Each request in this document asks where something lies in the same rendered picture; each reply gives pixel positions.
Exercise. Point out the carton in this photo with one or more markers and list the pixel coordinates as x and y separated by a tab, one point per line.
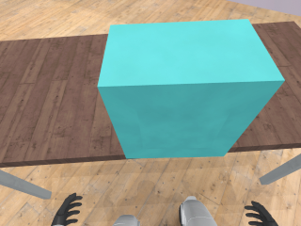
184	89

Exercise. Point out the robot thigh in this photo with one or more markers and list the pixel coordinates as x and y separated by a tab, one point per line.
194	213
127	220

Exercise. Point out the left robot thigh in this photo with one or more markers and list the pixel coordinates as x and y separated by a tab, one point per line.
127	220

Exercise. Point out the table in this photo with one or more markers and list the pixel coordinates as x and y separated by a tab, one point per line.
51	110

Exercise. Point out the robot left hand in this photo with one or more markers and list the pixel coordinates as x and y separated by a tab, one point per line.
63	212

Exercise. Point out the right robot thigh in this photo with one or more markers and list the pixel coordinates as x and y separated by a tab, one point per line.
194	213

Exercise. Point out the robot right hand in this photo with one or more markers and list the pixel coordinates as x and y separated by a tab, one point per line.
263	215

